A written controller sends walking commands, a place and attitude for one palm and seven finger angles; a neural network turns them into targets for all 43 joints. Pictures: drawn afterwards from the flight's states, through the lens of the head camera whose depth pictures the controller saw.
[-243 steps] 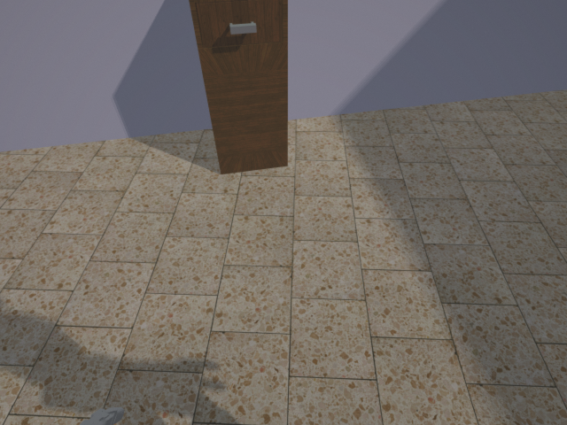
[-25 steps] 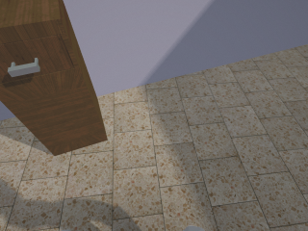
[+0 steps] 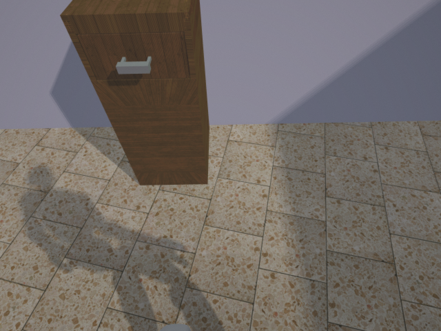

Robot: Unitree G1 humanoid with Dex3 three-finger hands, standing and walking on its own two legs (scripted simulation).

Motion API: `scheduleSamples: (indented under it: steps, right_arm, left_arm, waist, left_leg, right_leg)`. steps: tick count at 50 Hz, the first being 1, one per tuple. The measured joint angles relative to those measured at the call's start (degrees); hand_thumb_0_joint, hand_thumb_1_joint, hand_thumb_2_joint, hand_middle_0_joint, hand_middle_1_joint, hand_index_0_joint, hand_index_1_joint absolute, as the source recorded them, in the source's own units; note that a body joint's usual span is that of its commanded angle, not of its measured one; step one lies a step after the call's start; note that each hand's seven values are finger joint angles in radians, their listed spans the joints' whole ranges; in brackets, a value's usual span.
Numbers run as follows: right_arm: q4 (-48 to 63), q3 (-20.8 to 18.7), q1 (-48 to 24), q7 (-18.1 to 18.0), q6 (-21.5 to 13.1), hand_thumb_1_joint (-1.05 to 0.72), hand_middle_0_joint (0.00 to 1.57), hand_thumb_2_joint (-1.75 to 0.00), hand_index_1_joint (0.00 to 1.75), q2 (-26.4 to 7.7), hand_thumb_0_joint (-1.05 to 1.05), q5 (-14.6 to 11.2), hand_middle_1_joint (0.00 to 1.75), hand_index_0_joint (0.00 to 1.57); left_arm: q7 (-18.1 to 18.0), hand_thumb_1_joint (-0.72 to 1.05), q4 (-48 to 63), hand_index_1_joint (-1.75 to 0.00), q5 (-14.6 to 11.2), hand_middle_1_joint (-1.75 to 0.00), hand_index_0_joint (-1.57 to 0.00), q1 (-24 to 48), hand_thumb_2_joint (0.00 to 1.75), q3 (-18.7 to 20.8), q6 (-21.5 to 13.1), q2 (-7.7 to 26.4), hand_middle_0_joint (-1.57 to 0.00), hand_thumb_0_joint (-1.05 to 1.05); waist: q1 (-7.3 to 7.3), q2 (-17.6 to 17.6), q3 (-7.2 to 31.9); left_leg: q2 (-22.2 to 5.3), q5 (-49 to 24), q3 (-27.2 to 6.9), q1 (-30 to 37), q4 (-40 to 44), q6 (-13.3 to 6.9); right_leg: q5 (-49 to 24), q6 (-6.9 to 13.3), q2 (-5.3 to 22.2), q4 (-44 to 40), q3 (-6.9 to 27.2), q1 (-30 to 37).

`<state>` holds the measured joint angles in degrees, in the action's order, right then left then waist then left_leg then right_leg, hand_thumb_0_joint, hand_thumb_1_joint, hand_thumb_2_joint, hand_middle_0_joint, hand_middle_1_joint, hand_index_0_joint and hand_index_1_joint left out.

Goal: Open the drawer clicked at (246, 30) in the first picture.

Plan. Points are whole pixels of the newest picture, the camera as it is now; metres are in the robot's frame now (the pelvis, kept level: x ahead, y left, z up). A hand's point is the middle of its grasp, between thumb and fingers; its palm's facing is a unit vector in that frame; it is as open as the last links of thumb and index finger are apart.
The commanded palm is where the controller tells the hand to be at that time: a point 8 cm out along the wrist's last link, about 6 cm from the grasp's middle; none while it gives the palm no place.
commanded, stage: take the last steps up to it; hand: left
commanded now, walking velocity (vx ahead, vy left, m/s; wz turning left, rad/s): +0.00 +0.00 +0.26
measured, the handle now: (135, 63) +0.86 +0.36 -0.01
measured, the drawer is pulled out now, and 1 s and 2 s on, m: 0.00 0.00 0.00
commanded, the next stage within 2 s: come to a stop and stand still in 1.26 s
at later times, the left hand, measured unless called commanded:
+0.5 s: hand out of the picture +0.08 +0.24 -0.16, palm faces +0.07 -0.98 -0.18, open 7.4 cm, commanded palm none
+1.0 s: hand out of the picture +0.12 +0.20 -0.16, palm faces +0.20 -0.96 -0.20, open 7.2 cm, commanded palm none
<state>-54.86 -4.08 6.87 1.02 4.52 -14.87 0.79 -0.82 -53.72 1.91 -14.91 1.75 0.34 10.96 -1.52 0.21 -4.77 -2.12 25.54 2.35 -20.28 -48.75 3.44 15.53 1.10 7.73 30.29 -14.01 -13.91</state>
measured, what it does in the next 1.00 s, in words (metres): walks ahead: left foot, then right foot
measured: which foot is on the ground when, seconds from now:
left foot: up 0.00-0.08, down 0.10-0.66, up 0.68-1.00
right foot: down 0.00-0.10, up 0.12-0.62, down 0.64-1.00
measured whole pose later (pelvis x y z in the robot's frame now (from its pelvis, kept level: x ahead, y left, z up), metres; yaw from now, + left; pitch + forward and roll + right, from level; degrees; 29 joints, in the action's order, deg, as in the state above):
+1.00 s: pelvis +0.17 +0.03 +0.01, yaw +7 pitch -1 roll +0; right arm -60.0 -3.6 12.4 1.4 -0.1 -10.9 1.5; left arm -0.2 -63.9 1.4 -21.7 1.7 -3.8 7.9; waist -0.6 2.0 -1.0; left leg -7.2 8.8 3.8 -31.0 -48.6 1.4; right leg 15.2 0.8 2.1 19.0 -9.9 -2.6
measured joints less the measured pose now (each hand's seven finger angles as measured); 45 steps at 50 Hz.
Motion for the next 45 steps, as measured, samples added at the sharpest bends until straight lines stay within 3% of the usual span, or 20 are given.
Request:
scheduleSamples:
  steps: [4, 5, 7, 9, 14, 20, 26, 30, 32, 35, 38, 41, 45]
  right_arm:
    - [0.6, 1.1, -1.2, -0.1, -1.4, -0.91, 0.19, -0.9, 0.3, 1.3, 0.01, -0.3, 0.3, 0.19]
    - [0.7, 1.3, -1.2, -0.2, -2.1, -0.91, 0.19, -0.9, 0.3, 1.6, 0.0, -0.2, 0.3, 0.19]
    - [0.6, 1.9, -1.2, -0.2, -2.7, -0.91, 0.19, -0.9, 0.3, 3.0, 0.0, 0.3, 0.3, 0.19]
    - [0.4, 2.6, -0.2, -0.5, -3.1, -0.91, 0.2, -0.9, 0.3, 3.9, 0.0, 0.6, 0.3, 0.2]
    - [-1.2, 3.0, 4.1, -1.8, -4.8, -0.91, 0.2, -0.9, 0.3, 5.1, 0.0, 0.3, 0.3, 0.2]
    - [-4.3, 2.7, 10.4, -2.2, -6.3, -0.92, 0.2, -0.9, 0.3, 5.1, 0.0, 0.2, 0.3, 0.2]
    - [-7.8, 2.6, 16.2, -2.4, -6.5, -0.91, 0.2, -0.9, 0.3, 5.6, 0.0, 0.7, 0.3, 0.2]
    - [-10.1, 2.5, 19.0, -2.3, -6.3, -0.91, 0.2, -0.9, 0.3, 5.6, 0.0, 0.9, 0.3, 0.2]
    - [-11.1, 2.6, 20.4, -2.3, -6.2, -0.91, 0.2, -0.9, 0.3, 5.8, 0.0, 0.8, 0.3, 0.2]
    - [-12.4, 2.5, 20.2, -1.7, -5.4, -0.91, 0.2, -0.9, 0.3, 6.0, 0.01, 0.3, 0.3, 0.2]
    - [-12.1, 1.8, 18.2, -1.2, -4.7, -0.91, 0.2, -0.9, 0.3, 5.8, 0.01, 0.4, 0.3, 0.2]
    - [-10.2, 1.2, 15.1, -1.0, -4.7, -0.91, 0.2, -0.9, 0.3, 5.3, 0.01, 0.7, 0.3, 0.19]
    - [-7.4, 0.6, 10.4, -0.5, -4.6, -0.91, 0.19, -0.9, 0.3, 4.4, 0.01, 0.8, 0.3, 0.19]
  left_arm:
    - [0.0, 0.91, -2.1, -0.3, -0.2, -0.3, -0.2, -1.5, 0.9, 0.8, 0.6, 1.9, -0.2, 0.0]
    - [0.0, 0.91, -2.6, -0.3, -0.6, -0.3, -0.2, -1.9, 0.9, 1.1, 1.0, 2.4, -0.2, 0.0]
    - [-0.1, 0.91, -3.9, -0.3, -0.8, -0.3, -0.2, -1.9, 0.9, 1.5, 2.3, 3.6, -0.2, 0.0]
    - [0.1, 0.91, -4.9, -0.3, -0.5, -0.3, -0.2, -2.0, 0.9, 1.6, 3.1, 3.9, -0.2, 0.0]
    - [1.5, 0.91, -6.0, -0.3, -0.2, -0.3, -0.2, -1.4, 0.9, 1.3, 2.1, 3.1, -0.2, 0.01]
    - [1.7, 0.91, -6.0, -0.3, -0.2, -0.3, -0.2, 0.5, 0.9, 0.8, 1.1, 1.7, -0.2, 0.01]
    - [2.0, 0.91, -5.5, -0.3, -0.4, -0.3, -0.2, 3.7, 0.9, 0.4, 1.0, -0.2, -0.2, 0.01]
    - [2.1, 0.91, -4.6, -0.3, -0.6, -0.3, -0.2, 5.9, 0.9, 0.3, 0.0, -1.5, -0.2, 0.01]
    - [2.2, 0.91, -4.0, -0.3, -0.5, -0.3, -0.2, 6.5, 0.9, 0.3, -1.3, -1.9, -0.2, 0.0]
    - [1.7, 0.91, -3.6, -0.3, -0.7, -0.3, -0.2, 6.9, 0.9, 0.1, -3.6, -2.9, -0.2, 0.0]
    - [0.9, 0.92, -4.1, -0.3, -1.2, -0.3, -0.2, 4.3, 0.9, 0.4, -4.3, -3.5, -0.2, 0.0]
    - [-0.2, 0.96, -5.1, -0.3, -1.3, -0.3, -0.2, 1.7, 0.9, 1.2, -4.6, -2.5, -0.2, -0.02]
    - [0.0, 0.95, -7.6, -0.3, -0.8, -0.3, -0.2, -2.3, 0.9, 0.7, -4.5, -2.2, -0.2, -0.02]
  waist:
    - [-0.76, -0.9, 0.2]
    - [-0.76, -1.2, 0.5]
    - [-1.3, -3.0, 0.3]
    - [-1.37, -3.1, 1.1]
    - [-0.29, -2.0, 2.7]
    - [1.1, -2.2, 3.9]
    - [3.37, -1.2, 3.7]
    - [4.75, 0.3, 3.1]
    - [4.85, 1.0, 3.0]
    - [4.64, 2.5, 2.0]
    - [3.47, 2.1, 2.9]
    - [3.02, 2.3, 3.5]
    - [2.63, 2.4, 4.0]
  left_leg:
    - [0.7, -5.5, 2.2, 6.3, 13.7, -1.2]
    - [0.9, -6.6, 2.4, 7.6, 16.8, -3.1]
    - [2.0, -5.8, 2.8, 7.5, 15.9, -5.5]
    - [2.1, -6.0, 2.8, 8.4, 17.1, -6.3]
    - [3.1, -9.6, 1.5, 12.5, 24.4, -7.1]
    - [5.0, -11.2, 1.2, 16.6, 29.9, -7.7]
    - [5.5, -9.8, 1.1, 19.3, 31.1, -7.1]
    - [4.7, -6.6, 1.1, 20.0, 28.6, -5.8]
    - [3.9, -3.1, 0.9, 19.1, 24.0, -4.8]
    - [2.2, 2.0, -0.4, 11.1, 3.6, -5.3]
    - [0.8, -2.2, -0.1, 2.1, -11.7, -5.3]
    - [-1.8, -8.4, -0.3, -4.8, -14.3, -4.1]
    - [-4.3, -13.6, 0.1, -10.1, -10.1, -2.5]
  right_leg:
    - [0.9, -1.4, 0.8, 3.1, -1.5, -1.8]
    - [1.6, -2.0, 1.2, 4.9, -1.8, -2.7]
    - [9.4, -3.2, 1.0, 11.6, 2.1, -5.2]
    - [12.4, -3.5, -0.5, 20.0, 5.7, -8.1]
    - [5.4, -3.8, -1.7, 31.1, 10.0, -12.5]
    - [1.9, -4.5, -1.2, 28.6, 11.2, -13.5]
    - [2.5, -3.9, -1.5, 16.9, 10.1, -11.7]
    - [2.1, -2.9, -2.9, 8.3, 9.0, -8.5]
    - [-1.7, -1.7, -3.9, 2.5, 8.2, -5.2]
    - [-0.9, 1.1, -4.9, 4.5, 6.0, -3.6]
    - [0.2, 1.6, -5.3, 1.1, 5.4, 0.1]
    - [-1.1, 1.4, -5.9, -4.2, 4.8, 4.0]
    - [-1.6, 1.1, -6.1, -8.8, 4.4, 7.9]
